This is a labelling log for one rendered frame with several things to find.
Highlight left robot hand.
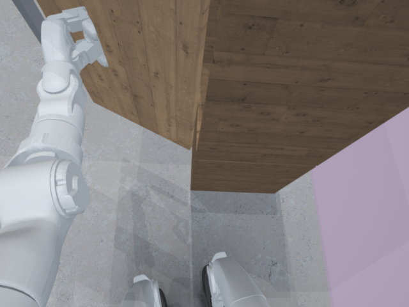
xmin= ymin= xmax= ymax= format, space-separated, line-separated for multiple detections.
xmin=41 ymin=6 xmax=108 ymax=74

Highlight robot right shin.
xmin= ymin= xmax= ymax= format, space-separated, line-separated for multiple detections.
xmin=209 ymin=252 xmax=227 ymax=307

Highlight robot shin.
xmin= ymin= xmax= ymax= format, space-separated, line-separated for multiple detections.
xmin=209 ymin=252 xmax=227 ymax=307
xmin=134 ymin=274 xmax=150 ymax=283

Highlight handle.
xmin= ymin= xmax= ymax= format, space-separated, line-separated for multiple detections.
xmin=12 ymin=0 xmax=45 ymax=44

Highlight robot left shin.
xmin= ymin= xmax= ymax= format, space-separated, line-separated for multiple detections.
xmin=134 ymin=274 xmax=150 ymax=283

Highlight left robot upper arm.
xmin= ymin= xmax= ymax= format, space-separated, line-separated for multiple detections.
xmin=0 ymin=158 xmax=89 ymax=307

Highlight left robot forearm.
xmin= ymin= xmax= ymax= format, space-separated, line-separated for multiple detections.
xmin=4 ymin=61 xmax=87 ymax=169

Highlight cupboard door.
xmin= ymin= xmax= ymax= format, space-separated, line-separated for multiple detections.
xmin=37 ymin=0 xmax=210 ymax=150

